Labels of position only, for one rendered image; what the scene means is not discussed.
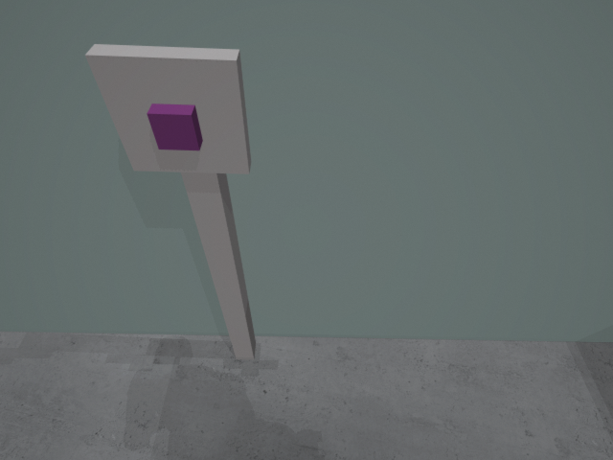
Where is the panel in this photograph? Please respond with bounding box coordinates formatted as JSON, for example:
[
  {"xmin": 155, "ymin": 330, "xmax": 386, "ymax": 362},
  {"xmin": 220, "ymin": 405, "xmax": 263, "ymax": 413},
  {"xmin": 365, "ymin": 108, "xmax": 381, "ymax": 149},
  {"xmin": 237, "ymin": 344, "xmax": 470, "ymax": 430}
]
[{"xmin": 85, "ymin": 44, "xmax": 256, "ymax": 359}]

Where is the button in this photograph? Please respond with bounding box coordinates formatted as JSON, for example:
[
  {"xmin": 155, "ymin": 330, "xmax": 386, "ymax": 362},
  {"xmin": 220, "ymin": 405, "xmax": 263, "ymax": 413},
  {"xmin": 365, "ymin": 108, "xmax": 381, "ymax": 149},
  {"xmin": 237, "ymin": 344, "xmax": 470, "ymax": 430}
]
[{"xmin": 147, "ymin": 103, "xmax": 203, "ymax": 150}]

